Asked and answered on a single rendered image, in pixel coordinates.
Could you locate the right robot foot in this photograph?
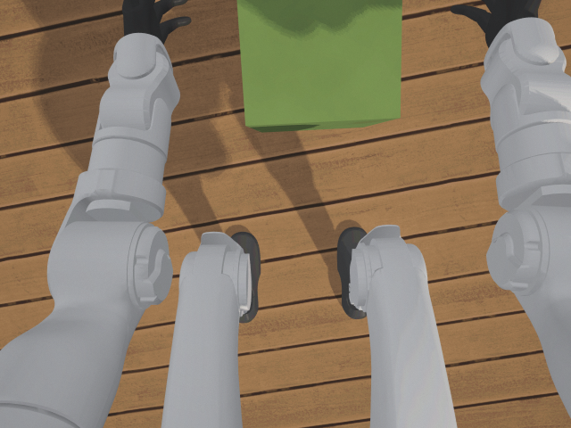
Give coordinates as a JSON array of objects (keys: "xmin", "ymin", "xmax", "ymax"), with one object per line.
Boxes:
[{"xmin": 337, "ymin": 227, "xmax": 367, "ymax": 319}]

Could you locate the left robot thigh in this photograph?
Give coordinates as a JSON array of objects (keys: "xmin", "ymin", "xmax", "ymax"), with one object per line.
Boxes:
[{"xmin": 161, "ymin": 244, "xmax": 252, "ymax": 428}]

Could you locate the robot right upper arm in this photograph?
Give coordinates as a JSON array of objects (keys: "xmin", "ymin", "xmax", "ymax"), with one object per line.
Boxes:
[{"xmin": 486, "ymin": 205, "xmax": 571, "ymax": 418}]

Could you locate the robot left upper arm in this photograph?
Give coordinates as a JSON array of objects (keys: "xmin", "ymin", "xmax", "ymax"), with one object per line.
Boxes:
[{"xmin": 0, "ymin": 221, "xmax": 173, "ymax": 428}]

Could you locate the right robot hand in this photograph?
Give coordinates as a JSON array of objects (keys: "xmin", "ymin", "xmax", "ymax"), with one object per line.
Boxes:
[{"xmin": 451, "ymin": 0, "xmax": 541, "ymax": 48}]

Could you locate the robot left forearm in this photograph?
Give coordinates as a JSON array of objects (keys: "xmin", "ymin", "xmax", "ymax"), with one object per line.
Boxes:
[{"xmin": 47, "ymin": 33, "xmax": 180, "ymax": 298}]

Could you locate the left robot hand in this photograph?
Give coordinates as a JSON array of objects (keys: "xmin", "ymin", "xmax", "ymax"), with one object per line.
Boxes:
[{"xmin": 122, "ymin": 0, "xmax": 191, "ymax": 45}]

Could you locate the robot right forearm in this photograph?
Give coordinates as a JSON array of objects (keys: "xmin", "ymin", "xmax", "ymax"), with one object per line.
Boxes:
[{"xmin": 480, "ymin": 17, "xmax": 571, "ymax": 211}]

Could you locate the carton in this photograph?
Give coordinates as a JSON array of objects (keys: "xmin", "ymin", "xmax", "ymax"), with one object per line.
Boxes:
[{"xmin": 237, "ymin": 0, "xmax": 402, "ymax": 133}]

